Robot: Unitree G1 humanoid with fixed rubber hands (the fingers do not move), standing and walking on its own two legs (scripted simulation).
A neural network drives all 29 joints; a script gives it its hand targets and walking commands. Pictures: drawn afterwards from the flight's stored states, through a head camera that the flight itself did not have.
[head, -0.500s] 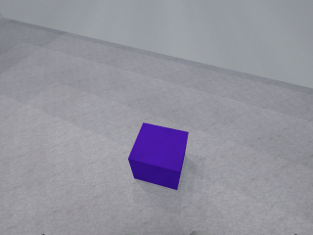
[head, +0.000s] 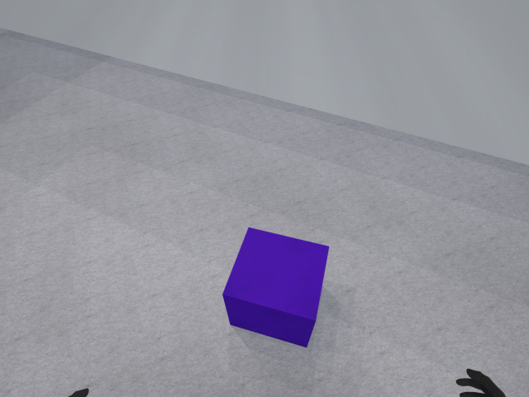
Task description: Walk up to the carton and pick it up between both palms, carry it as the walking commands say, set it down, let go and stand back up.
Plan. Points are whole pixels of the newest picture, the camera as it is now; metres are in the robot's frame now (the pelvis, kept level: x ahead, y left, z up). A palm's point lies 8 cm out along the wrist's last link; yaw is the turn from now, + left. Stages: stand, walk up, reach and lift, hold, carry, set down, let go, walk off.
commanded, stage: walk up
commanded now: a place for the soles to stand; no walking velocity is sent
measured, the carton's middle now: (277, 287) +0.56 -0.02 -0.62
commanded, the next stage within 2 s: none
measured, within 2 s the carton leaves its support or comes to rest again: neither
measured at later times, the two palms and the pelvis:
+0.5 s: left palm out of the picture +0.12 +0.31 -0.07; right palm out of the picture +0.11 -0.33 -0.08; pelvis +0.01 +0.00 +0.02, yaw -1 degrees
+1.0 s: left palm out of the picture +0.16 +0.46 -0.06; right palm out of the picture +0.13 -0.27 -0.07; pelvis +0.06 +0.09 +0.00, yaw -11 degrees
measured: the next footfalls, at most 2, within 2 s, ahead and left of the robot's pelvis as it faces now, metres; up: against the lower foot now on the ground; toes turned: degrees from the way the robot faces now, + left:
left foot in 0.90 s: +0.19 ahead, +0.22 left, +0.00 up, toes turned -14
right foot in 1.14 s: +0.17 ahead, -0.01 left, +0.00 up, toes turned -9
